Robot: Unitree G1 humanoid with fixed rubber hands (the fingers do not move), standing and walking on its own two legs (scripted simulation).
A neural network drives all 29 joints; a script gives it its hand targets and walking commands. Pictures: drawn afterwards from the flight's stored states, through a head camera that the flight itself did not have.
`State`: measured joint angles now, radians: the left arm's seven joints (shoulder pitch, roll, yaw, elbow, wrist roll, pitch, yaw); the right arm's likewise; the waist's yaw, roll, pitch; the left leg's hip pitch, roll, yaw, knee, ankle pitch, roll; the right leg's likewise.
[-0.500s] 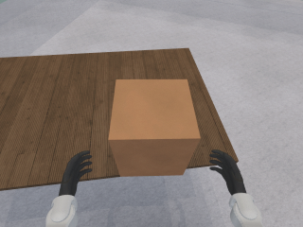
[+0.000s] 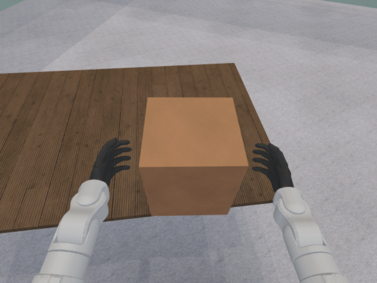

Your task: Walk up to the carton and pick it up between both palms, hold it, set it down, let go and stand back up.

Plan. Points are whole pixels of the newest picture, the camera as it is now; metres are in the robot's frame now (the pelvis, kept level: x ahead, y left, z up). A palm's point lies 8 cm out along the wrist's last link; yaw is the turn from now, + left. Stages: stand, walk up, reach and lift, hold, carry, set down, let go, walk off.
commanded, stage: reach and lift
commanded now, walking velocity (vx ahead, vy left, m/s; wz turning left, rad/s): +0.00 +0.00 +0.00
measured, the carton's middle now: (190, 159) +0.39 +0.00 -0.02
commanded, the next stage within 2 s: none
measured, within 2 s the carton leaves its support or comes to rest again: neither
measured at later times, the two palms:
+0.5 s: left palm (107, 134) +0.38 +0.18 +0.11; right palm (267, 139) +0.37 -0.17 +0.09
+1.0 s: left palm (109, 108) +0.43 +0.17 +0.13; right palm (262, 110) +0.42 -0.16 +0.13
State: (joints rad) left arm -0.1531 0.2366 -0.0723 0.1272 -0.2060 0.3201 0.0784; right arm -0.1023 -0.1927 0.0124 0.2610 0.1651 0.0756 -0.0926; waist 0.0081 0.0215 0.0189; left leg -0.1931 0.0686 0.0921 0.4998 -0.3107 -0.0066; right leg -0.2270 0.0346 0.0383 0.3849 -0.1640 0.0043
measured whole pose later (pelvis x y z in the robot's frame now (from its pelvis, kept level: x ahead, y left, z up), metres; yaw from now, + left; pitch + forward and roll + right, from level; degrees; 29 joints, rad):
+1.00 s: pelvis +0.00 +0.00 +0.00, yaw +0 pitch +3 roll -2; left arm -0.86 0.25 0.00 0.74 -0.21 0.40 0.13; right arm -0.82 -0.20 -0.01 0.76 0.19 0.24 -0.14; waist 0.01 0.02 0.01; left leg -0.25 0.07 0.09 0.50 -0.30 -0.01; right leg -0.28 0.03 0.04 0.38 -0.15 0.01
